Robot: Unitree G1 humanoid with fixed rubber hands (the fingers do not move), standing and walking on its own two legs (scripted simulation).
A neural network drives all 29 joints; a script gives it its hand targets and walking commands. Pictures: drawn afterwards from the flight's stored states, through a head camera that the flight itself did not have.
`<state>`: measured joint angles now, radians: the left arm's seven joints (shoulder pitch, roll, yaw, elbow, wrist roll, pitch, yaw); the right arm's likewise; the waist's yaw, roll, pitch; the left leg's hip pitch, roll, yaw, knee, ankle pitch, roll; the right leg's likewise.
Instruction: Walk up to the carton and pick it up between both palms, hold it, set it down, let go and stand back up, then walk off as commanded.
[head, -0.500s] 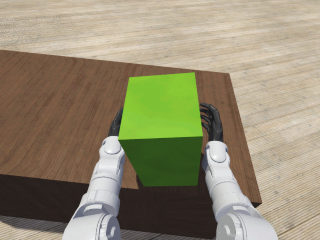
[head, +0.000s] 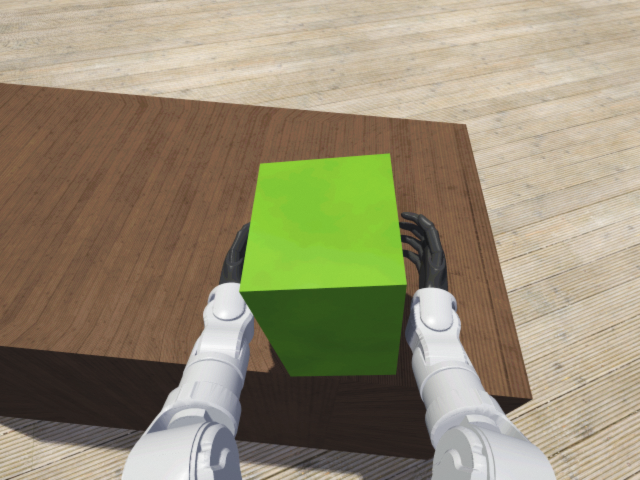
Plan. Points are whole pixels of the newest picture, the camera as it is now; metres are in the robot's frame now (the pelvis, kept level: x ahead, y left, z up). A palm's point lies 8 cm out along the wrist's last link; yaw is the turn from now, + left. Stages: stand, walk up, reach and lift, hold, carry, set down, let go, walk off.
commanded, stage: set down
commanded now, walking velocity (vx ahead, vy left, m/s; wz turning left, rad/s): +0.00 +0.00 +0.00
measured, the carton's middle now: (334, 278) +0.39 +0.00 +0.00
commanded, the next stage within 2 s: none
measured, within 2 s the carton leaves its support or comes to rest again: rests again in 1.22 s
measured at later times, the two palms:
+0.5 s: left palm (243, 279) +0.38 +0.13 +0.02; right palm (436, 287) +0.36 -0.13 +0.04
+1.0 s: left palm (254, 279) +0.38 +0.11 +0.01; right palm (443, 298) +0.36 -0.14 +0.02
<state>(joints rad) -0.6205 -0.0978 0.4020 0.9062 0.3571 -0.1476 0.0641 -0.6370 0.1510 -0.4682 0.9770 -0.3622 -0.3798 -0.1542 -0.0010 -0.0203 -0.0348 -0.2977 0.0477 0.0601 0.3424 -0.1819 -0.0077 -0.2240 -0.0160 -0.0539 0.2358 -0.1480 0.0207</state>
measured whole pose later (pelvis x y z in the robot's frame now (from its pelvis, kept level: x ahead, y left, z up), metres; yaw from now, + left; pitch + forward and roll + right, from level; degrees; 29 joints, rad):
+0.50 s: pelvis -0.01 +0.00 +0.00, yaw +0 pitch +7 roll -1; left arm -0.66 -0.12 0.50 0.95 0.44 -0.20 0.04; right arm -0.65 0.18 -0.58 0.99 -0.43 -0.41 -0.15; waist -0.01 -0.04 -0.01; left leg -0.29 0.05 0.07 0.33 -0.17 0.00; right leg -0.23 -0.02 -0.05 0.25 -0.14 0.02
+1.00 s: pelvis +0.00 +0.00 +0.00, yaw -1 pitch +9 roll -1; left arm -0.66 -0.15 0.56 0.95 0.49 -0.30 0.03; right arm -0.62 0.19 -0.61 0.99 -0.45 -0.47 -0.15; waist -0.02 -0.05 -0.01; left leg -0.33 0.05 0.09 0.33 -0.17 -0.01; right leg -0.28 -0.02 -0.04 0.27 -0.15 0.02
